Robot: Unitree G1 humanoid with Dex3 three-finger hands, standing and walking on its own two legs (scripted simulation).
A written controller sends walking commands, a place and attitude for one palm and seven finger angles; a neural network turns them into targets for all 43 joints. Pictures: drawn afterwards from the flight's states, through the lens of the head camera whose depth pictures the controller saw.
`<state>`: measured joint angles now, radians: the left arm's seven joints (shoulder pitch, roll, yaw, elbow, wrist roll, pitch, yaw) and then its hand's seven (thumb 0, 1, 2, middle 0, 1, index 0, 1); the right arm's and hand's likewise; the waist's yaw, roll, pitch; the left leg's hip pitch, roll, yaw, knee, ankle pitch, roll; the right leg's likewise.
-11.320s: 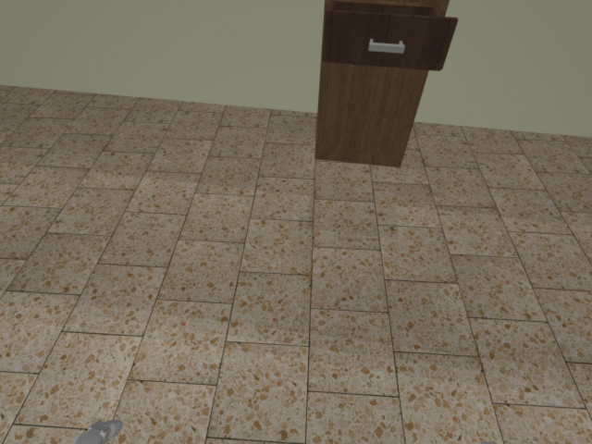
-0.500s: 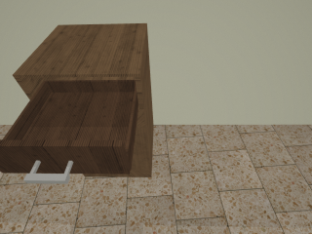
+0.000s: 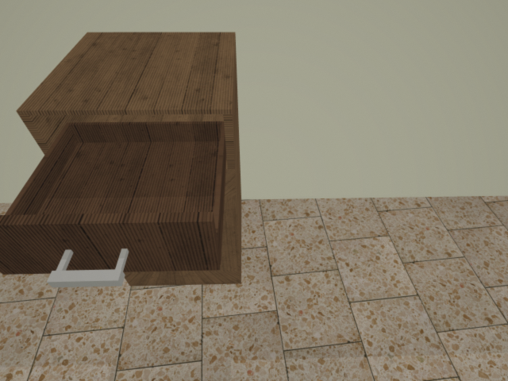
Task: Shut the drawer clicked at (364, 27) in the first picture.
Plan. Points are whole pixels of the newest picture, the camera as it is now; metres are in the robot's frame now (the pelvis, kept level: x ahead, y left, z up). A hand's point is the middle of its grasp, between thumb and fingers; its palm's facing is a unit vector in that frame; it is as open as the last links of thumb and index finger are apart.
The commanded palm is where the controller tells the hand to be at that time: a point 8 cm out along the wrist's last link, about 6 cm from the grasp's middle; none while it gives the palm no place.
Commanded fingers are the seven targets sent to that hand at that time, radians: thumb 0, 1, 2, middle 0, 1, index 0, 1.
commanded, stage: look again from close up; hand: left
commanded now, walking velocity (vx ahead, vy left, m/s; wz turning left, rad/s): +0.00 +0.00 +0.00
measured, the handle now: (91, 266) +0.29 +0.30 +0.00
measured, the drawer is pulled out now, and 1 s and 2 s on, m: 0.30 0.30 0.30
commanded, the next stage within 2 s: shuffle to correct the standing spot in 0.22 s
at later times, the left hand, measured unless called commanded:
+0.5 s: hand out of the picture -0.02 +0.16 -0.17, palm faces +0.08 -0.98 -0.16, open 7.4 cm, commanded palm none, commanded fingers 0.00 0.90 0.90 -0.20 -0.30 -0.20 -0.30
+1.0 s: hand out of the picture +0.07 +0.25 -0.16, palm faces +0.08 -0.98 -0.20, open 7.4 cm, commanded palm none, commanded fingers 0.00 0.90 0.90 -0.20 -0.30 -0.20 -0.30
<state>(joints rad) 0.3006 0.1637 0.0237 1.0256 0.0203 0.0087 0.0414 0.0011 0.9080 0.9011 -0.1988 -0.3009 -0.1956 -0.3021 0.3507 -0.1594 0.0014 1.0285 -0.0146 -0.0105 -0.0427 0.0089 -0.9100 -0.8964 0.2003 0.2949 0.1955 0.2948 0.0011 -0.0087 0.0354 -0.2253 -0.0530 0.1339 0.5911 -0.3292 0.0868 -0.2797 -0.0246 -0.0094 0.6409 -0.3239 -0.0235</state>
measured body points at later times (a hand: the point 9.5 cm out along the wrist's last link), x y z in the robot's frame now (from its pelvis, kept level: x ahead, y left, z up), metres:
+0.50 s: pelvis +0.01 +0.01 +0.01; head +0.03 +0.01 +0.46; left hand -0.02 +0.22 -0.15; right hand -0.01 -0.22 -0.15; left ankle +0.00 +0.07 -0.72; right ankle +0.02 -0.11 -0.72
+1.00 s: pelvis +0.02 +0.07 +0.01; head +0.04 +0.07 +0.46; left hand +0.06 +0.30 -0.14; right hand +0.08 -0.16 -0.14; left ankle +0.03 +0.12 -0.72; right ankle +0.02 -0.06 -0.70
